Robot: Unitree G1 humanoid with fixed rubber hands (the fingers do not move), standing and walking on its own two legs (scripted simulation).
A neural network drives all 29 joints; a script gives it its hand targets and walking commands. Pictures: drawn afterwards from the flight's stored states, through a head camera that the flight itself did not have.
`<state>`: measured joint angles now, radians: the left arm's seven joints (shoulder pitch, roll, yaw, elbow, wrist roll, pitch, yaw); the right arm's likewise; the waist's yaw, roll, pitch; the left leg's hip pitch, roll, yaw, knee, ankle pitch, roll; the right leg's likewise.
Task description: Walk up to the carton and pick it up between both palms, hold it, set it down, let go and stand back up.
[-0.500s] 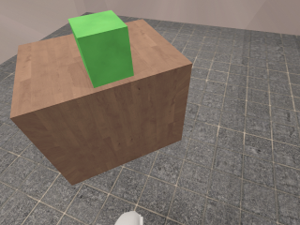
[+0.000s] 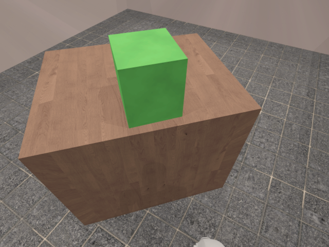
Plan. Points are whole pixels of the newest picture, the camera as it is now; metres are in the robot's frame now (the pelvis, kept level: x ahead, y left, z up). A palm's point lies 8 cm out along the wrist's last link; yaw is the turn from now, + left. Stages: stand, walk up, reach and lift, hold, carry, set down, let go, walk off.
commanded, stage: walk up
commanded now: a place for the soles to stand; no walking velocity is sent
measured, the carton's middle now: (147, 78) +0.64 +0.05 +0.06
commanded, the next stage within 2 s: none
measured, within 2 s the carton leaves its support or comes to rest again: neither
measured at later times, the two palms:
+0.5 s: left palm out of the picture +0.13 +0.29 -0.15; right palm (223, 190) +0.30 -0.17 -0.11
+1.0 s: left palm (67, 229) +0.22 +0.28 -0.12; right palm (245, 217) +0.22 -0.21 -0.12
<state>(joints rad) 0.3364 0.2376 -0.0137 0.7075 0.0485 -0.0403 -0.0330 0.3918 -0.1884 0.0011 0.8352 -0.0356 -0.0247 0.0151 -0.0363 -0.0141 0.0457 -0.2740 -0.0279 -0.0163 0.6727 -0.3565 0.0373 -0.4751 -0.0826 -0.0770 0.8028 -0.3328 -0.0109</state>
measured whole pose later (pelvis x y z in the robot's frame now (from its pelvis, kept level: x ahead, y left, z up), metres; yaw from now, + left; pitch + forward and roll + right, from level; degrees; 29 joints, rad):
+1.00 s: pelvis +0.16 +0.04 +0.01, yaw +0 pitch -2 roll +0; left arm 0.25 0.23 -0.01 0.91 0.00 0.00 0.00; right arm 0.18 -0.24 0.02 0.98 0.00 0.02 0.00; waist -0.01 -0.02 0.06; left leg -0.31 0.08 0.17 0.55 -0.20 0.01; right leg -0.24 -0.02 0.03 0.59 -0.31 0.02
